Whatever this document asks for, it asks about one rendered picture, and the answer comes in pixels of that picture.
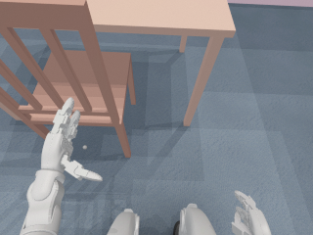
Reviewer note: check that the robot thigh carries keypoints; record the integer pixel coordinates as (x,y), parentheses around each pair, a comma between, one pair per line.
(193,221)
(126,223)

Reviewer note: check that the table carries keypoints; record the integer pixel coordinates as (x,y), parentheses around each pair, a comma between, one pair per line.
(204,18)

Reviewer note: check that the robot left hand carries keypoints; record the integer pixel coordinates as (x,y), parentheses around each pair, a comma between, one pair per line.
(58,142)

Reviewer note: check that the right robot thigh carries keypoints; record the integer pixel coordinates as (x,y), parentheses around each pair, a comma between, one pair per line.
(193,221)

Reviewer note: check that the chair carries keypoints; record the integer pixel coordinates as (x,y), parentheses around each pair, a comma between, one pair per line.
(96,80)

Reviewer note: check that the left robot forearm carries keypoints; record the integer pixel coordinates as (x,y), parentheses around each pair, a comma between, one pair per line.
(44,197)

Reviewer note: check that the left robot thigh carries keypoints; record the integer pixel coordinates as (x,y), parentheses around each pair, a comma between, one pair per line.
(126,223)

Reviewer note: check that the robot right hand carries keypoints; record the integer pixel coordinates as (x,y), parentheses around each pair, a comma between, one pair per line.
(255,222)

